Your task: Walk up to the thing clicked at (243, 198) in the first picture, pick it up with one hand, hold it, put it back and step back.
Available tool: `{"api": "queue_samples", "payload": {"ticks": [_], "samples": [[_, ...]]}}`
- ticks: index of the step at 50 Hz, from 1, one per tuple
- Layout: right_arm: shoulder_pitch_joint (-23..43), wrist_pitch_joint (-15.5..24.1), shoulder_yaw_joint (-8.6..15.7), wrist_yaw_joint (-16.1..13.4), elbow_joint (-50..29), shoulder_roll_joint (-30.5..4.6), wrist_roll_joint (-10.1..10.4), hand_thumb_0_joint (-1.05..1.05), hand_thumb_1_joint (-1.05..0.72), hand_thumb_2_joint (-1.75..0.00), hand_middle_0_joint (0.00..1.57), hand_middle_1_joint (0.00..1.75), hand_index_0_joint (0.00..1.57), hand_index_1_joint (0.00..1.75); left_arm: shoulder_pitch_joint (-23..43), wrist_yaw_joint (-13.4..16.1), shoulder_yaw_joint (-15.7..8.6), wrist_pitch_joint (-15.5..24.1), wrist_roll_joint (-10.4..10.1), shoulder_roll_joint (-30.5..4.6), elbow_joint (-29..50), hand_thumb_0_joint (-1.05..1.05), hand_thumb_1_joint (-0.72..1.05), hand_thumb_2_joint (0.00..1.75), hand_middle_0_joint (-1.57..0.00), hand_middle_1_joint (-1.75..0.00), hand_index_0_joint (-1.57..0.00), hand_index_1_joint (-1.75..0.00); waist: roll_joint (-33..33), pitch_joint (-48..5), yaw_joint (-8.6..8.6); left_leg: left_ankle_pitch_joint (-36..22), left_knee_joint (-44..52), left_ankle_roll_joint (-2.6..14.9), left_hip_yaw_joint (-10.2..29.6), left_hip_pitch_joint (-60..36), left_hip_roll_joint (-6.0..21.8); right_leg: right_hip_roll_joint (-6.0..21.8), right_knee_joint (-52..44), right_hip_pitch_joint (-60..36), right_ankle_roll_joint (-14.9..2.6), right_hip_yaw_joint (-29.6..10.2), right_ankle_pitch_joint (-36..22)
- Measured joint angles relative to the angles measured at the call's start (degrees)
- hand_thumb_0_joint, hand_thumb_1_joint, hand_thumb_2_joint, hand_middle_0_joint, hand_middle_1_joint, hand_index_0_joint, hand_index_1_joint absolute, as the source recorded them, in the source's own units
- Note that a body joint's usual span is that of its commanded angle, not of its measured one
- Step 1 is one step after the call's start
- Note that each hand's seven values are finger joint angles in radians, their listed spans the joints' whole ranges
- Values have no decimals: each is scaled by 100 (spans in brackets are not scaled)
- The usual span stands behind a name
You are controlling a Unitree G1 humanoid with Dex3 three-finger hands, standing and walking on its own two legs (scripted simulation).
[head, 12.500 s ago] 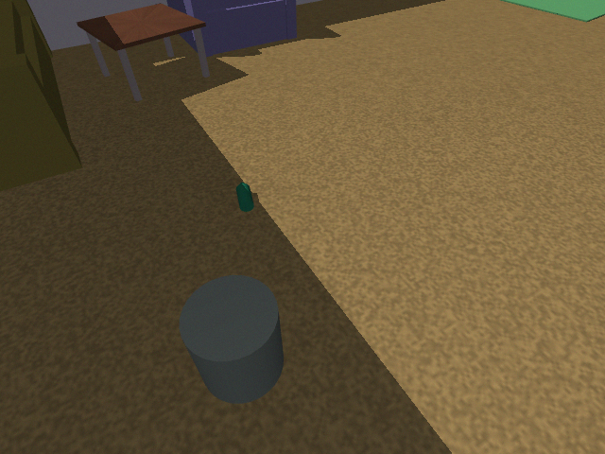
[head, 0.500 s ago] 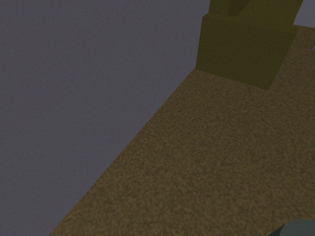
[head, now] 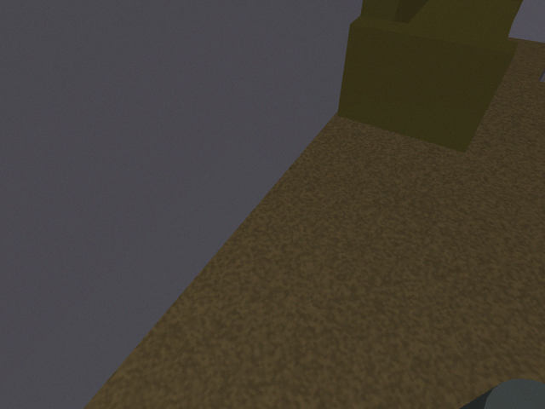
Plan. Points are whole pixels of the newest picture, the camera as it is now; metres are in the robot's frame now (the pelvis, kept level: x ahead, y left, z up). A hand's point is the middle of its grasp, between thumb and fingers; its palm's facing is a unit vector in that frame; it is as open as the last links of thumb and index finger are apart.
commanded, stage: stand
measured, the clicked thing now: out of the picture +0.71 -1.30 -0.75
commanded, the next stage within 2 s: walk up in 0.92 s
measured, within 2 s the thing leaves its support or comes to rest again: neither
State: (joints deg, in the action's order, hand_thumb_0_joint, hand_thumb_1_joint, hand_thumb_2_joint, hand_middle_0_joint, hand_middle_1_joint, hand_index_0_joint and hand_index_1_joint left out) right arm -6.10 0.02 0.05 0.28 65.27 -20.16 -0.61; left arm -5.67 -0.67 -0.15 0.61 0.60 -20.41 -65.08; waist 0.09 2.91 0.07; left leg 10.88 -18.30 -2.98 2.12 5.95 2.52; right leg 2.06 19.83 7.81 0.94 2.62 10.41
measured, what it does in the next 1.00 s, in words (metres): stands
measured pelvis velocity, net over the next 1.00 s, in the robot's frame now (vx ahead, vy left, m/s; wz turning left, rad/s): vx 0.00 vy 0.01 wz -0.08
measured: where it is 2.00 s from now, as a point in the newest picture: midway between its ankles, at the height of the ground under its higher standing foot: outside the picture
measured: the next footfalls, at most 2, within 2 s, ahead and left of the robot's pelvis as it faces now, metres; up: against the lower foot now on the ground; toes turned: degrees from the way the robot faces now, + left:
right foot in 1.66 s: -0.03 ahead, -0.05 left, +0.00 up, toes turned -42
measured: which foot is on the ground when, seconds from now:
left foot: down 0.00-1.00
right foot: down 0.00-1.00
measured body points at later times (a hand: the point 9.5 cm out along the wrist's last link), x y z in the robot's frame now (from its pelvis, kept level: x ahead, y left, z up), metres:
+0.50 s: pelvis +0.00 +0.00 +0.00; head +0.01 +0.00 +0.45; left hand +0.08 +0.30 -0.13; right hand +0.08 -0.30 -0.13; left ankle -0.01 +0.15 -0.75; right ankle +0.00 -0.13 -0.75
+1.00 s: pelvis +0.00 +0.01 -0.01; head +0.02 +0.00 +0.44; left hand +0.08 +0.31 -0.13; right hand +0.08 -0.31 -0.13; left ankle -0.01 +0.15 -0.74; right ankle +0.00 -0.13 -0.75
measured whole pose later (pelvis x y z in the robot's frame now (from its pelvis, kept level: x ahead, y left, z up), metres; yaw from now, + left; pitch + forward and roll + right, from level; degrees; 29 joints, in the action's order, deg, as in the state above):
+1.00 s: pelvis +0.00 +0.01 -0.01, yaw -5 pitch -1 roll +0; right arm -4.0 -1.1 2.5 1.0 60.8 -21.8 -0.8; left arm -8.7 -0.7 -1.5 -0.3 1.0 -20.0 -60.1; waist 1.3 4.4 1.7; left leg 17.3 -28.1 -1.4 -0.5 9.6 2.9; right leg 0.7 24.7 11.5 0.9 -2.0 11.8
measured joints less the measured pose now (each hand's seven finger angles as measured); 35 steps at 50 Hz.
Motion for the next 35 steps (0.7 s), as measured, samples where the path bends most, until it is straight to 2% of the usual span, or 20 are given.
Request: {"api": "queue_samples", "payload": {"ticks": [35], "samples": [[-68, -21, -7, -6, -66, -22, -5, 1, -91, -90, 20, 30, 20, 30, -73, 3, -10, -13, 12, 8, 9, 1, 90, 90, -20, -30, -20, -30, -2, 7, 5, 42, -16, 3, -15, -18, 20, -20, -39, -36, 1, -12, 6]]}}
